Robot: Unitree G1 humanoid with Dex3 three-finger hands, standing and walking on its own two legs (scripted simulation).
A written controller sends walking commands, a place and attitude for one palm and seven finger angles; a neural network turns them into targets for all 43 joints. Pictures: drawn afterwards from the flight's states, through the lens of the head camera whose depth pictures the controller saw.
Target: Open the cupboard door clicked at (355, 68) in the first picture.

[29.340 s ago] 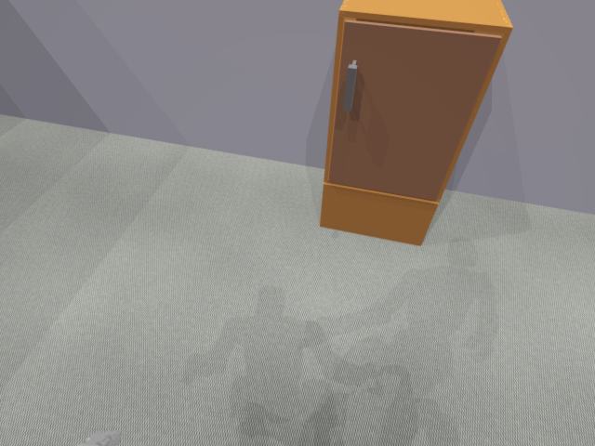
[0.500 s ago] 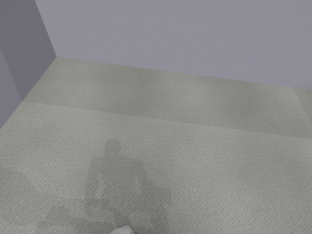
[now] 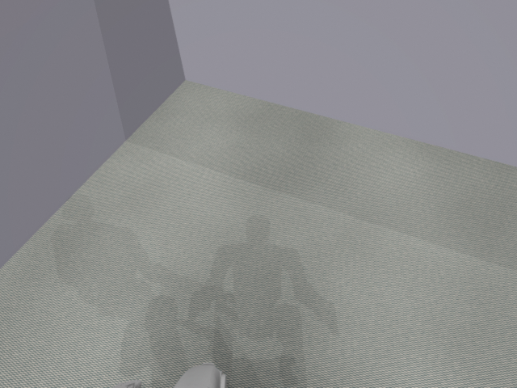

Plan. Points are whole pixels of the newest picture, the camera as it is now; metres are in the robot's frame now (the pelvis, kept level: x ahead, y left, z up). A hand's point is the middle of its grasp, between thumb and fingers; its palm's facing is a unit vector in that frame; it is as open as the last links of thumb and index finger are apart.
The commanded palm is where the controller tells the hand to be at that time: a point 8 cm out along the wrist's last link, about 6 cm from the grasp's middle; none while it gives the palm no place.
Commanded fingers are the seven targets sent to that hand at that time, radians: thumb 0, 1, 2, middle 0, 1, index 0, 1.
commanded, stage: turn to face it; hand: left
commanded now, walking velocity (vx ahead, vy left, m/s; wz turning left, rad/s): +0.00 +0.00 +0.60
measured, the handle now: out of the picture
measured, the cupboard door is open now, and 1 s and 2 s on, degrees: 44 44 44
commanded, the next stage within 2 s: none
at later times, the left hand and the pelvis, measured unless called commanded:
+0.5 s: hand out of the picture +0.05 +0.20 -0.16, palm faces +0.33 -0.89 -0.32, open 7.3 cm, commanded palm none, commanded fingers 0.00 0.90 0.90 -0.20 -0.30 -0.20 -0.30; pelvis +0.02 -0.04 -0.02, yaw +19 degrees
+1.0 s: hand out of the picture -0.01 +0.18 -0.17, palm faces +0.61 -0.75 -0.25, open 7.3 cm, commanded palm none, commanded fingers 0.00 0.90 0.90 -0.20 -0.30 -0.20 -0.30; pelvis +0.04 -0.05 -0.01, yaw +37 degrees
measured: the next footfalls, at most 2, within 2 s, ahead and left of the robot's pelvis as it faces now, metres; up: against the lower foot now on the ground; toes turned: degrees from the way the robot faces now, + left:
left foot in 0.14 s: +0.06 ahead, +0.13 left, +0.00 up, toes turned +11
right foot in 0.44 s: +0.11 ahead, -0.15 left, +0.00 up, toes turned +14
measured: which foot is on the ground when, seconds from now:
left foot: up 0.00-0.12, down 0.14-0.44, up 0.46-0.74, down 0.76-1.00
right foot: down 0.00-0.14, up 0.16-0.42, down 0.44-0.76, up 0.78-1.00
